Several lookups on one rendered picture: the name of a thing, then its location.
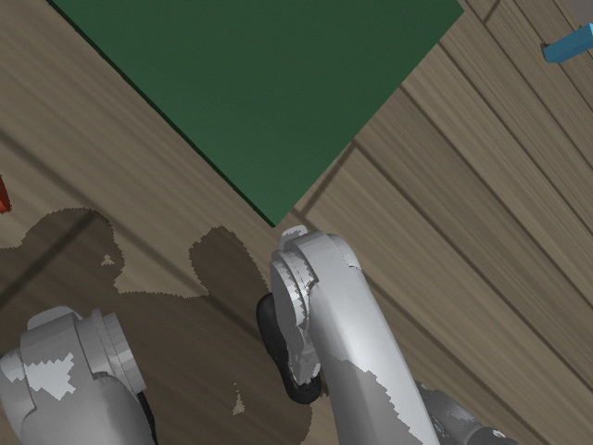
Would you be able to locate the right robot hand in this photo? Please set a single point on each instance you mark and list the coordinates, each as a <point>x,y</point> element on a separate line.
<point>453,423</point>

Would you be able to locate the left robot foot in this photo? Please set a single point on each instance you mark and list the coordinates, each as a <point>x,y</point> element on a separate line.
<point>149,416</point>

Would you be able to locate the right robot arm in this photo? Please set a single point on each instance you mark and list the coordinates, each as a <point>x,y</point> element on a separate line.
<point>490,436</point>

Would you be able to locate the right robot foot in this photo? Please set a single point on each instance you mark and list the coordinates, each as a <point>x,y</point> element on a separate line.
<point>276,347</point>

